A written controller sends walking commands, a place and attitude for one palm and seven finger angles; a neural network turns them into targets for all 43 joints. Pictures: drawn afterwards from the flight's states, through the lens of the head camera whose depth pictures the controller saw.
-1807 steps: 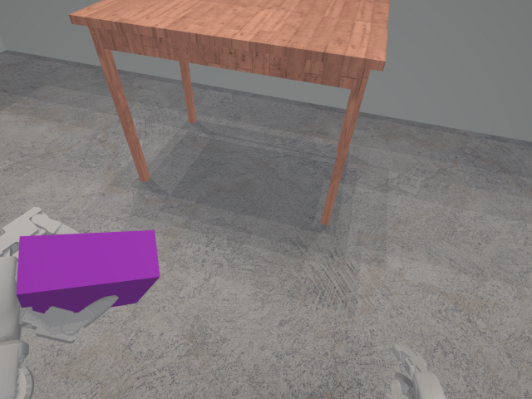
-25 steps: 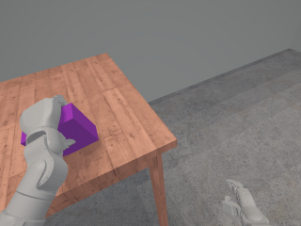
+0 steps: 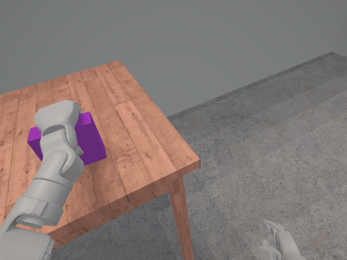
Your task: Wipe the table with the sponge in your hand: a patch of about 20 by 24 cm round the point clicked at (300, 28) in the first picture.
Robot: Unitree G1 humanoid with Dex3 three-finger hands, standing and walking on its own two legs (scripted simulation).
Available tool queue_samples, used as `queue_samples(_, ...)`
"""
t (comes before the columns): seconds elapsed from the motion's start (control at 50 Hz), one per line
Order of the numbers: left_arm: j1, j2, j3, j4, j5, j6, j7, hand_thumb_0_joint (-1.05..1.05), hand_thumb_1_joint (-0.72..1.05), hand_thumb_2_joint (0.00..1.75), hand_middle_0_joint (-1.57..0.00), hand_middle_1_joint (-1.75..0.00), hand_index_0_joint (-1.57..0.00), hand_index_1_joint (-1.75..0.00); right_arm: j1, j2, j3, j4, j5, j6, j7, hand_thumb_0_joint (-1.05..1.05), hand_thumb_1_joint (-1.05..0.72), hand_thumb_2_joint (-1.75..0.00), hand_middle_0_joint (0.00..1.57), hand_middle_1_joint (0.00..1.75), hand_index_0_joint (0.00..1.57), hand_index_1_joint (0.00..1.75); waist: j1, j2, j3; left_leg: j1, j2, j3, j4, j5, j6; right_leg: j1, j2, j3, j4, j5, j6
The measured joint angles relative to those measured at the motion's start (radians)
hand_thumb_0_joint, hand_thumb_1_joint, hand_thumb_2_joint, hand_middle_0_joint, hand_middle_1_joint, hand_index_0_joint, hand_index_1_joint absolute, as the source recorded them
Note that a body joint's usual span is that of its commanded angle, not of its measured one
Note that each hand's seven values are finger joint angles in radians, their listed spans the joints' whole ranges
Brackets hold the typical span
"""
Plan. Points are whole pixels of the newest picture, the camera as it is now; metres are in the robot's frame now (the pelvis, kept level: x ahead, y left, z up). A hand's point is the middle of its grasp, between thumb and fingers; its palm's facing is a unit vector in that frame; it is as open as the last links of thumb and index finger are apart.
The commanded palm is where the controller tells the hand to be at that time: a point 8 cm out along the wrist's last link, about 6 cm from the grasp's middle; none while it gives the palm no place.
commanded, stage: wipe forward along the middle lane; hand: left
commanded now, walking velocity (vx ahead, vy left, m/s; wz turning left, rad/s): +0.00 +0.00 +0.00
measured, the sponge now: (74, 149) +0.34 +0.28 +0.12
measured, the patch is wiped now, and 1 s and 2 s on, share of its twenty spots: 0.95 0.95 0.95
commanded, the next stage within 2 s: slide back across to the first lane in 1.00 s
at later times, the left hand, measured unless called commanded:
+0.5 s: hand (68, 122) +0.39 +0.30 +0.16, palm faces -0.07 -0.02 -1.00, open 9.6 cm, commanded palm +0.37 +0.32 +0.18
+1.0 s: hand (61, 115) +0.42 +0.34 +0.16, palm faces -0.09 -0.01 -1.00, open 9.6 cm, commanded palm +0.40 +0.36 +0.17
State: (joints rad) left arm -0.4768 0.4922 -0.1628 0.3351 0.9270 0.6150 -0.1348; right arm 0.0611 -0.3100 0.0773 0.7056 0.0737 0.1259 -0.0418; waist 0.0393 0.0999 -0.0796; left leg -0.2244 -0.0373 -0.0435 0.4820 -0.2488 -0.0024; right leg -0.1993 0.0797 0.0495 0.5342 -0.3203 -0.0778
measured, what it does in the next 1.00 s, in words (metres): stands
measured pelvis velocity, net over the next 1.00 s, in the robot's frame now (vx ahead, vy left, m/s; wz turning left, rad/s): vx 0.00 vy -0.01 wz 0.01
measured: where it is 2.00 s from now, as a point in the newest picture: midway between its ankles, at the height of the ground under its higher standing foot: outside the picture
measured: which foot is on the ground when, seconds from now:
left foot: down 0.00-1.00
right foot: down 0.00-1.00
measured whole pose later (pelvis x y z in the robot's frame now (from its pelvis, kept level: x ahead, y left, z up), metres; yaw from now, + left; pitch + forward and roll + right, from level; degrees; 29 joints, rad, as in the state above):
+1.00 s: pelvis +0.00 -0.01 +0.00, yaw +0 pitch +8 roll +0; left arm -0.84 0.71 0.01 1.02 0.99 0.20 -0.08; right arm 0.24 -0.34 0.04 0.72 0.09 0.15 -0.07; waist -0.06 0.07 -0.12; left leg -0.41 -0.01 -0.06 0.53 -0.26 0.02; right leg -0.35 0.11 0.03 0.51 -0.29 -0.09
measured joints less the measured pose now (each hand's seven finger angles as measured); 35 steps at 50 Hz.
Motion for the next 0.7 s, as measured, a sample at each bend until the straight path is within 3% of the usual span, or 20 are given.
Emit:
queue_samples(0.34, -0.146, 0.058, 0.066, 0.293, 0.01, -0.2, 0.005, 0.01, -0.57, 1.16, -0.8, -1.37, -0.86, -1.36, 0.08, -0.017, -0.02, 0.004, 0.003, -0.01, -0.017, 0.01, -0.9, -0.89, 0.2, 0.3, 0.2, 0.3, -0.024, -0.006, -0.016, -0.067, 0.014, -0.021, 0.023, -0.007, 0.007, -0.055, 0.017, -0.023, 0.003, 0.003, -0.02)
queue_samples(0.7, -0.301, 0.175, 0.151, 0.587, 0.044, -0.375, 0.024, 0.02, -0.58, 1.17, -0.81, -1.36, -0.85, -1.38, 0.163, -0.033, -0.036, 0.017, 0.007, 0.008, -0.028, 0.01, -0.9, -0.89, 0.2, 0.3, 0.2, 0.3, -0.08, -0.018, -0.026, -0.157, 0.031, -0.022, 0.048, -0.01, 0.029, -0.135, 0.035, -0.025, 0.001, 0.021, -0.029)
